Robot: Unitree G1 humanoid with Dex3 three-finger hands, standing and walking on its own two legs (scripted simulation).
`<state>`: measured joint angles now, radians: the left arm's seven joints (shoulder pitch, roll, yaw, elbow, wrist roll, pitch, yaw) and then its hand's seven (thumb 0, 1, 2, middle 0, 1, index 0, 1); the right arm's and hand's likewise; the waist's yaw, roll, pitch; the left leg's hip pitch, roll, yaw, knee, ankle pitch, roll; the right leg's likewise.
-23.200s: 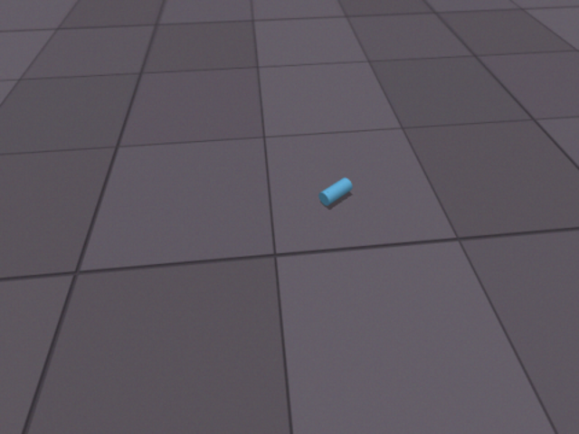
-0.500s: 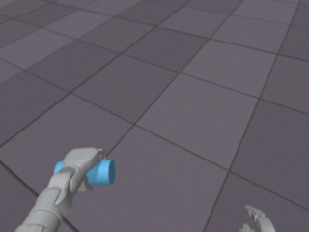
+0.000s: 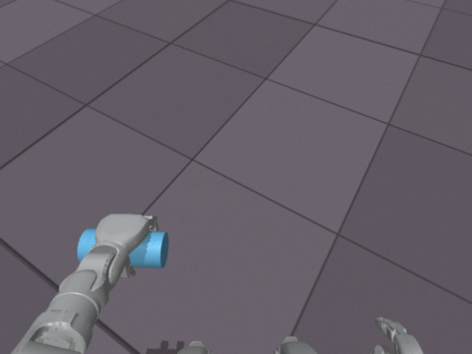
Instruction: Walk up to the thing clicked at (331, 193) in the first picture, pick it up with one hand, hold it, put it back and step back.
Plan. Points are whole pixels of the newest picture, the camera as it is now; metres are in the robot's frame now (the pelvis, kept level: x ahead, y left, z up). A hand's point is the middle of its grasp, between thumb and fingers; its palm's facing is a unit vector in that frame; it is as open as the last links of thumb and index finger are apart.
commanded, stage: crouch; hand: left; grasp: from above
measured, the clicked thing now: (125, 248) +0.34 +0.23 -0.09
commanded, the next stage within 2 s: lower in 1.66 s
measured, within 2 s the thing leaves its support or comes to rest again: neither
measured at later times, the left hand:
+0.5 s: hand (157, 260) +0.39 +0.23 -0.32, palm faces -0.45 +0.04 -0.89, open 9.8 cm
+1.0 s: hand (167, 266) +0.43 +0.24 -0.48, palm faces -0.46 +0.01 -0.89, open 9.8 cm
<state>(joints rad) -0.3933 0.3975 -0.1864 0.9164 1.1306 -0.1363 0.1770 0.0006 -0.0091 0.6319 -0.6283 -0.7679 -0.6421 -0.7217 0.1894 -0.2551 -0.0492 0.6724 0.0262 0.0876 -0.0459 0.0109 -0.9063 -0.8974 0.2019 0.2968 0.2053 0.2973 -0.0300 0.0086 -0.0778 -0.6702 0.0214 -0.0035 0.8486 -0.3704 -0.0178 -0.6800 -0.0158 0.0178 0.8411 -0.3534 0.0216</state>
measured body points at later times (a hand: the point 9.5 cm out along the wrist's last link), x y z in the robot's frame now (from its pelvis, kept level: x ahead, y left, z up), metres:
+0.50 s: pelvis -0.05 +0.02 -0.20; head +0.14 +0.03 +0.21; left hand +0.41 +0.23 -0.27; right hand -0.03 -0.26 -0.33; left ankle +0.02 +0.13 -0.70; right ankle +0.03 -0.13 -0.70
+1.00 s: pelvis -0.05 +0.01 -0.32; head +0.19 +0.05 +0.06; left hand +0.45 +0.24 -0.43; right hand +0.00 -0.27 -0.44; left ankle +0.02 +0.13 -0.70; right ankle +0.03 -0.13 -0.70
